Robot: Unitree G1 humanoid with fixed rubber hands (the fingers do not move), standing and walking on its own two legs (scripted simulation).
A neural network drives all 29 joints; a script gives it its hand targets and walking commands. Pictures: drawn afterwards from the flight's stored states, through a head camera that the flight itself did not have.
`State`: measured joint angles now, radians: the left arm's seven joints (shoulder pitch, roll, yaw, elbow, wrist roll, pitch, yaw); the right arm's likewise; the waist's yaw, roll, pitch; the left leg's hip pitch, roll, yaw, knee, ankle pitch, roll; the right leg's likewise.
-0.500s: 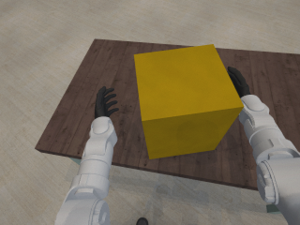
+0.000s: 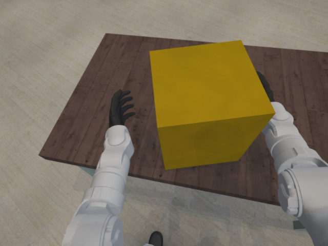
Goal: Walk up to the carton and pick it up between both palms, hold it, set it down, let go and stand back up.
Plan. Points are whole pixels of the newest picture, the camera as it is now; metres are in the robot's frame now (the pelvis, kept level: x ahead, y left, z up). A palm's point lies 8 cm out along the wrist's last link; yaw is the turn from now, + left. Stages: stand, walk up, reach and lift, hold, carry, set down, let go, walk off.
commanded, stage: reach and lift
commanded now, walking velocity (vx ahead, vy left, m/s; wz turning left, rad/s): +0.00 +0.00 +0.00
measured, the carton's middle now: (198, 112) +0.45 +0.01 +0.02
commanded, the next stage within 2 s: none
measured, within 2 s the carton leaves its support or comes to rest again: neither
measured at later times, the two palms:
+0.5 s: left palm (135, 120) +0.40 +0.16 +0.03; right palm (259, 106) +0.47 -0.13 +0.04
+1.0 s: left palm (136, 121) +0.40 +0.16 +0.03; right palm (259, 108) +0.47 -0.13 +0.04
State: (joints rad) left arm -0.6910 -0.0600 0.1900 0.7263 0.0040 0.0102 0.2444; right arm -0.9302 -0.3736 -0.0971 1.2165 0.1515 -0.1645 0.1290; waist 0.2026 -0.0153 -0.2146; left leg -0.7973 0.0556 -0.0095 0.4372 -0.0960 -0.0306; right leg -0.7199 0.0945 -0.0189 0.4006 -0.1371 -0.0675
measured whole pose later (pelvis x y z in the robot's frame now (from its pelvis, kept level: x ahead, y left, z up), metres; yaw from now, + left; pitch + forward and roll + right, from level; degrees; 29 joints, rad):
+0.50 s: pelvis +0.01 -0.01 +0.01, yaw -1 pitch +20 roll +1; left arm -0.69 -0.24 0.54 0.71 0.36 -0.08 0.15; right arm -0.89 -0.14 -0.44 1.17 -0.25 -0.25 0.08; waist 0.14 -0.04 -0.11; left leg -0.58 0.05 0.03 0.32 -0.08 -0.04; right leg -0.56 0.08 0.01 0.37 -0.16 -0.07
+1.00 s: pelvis +0.02 -0.01 +0.01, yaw -1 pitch +18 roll +1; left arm -0.64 -0.24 0.54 0.70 0.36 -0.10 0.12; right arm -0.85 -0.10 -0.49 1.20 -0.31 -0.34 0.07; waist 0.13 -0.04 -0.10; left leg -0.53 0.05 0.05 0.30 -0.09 -0.04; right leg -0.50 0.08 -0.01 0.35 -0.17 -0.08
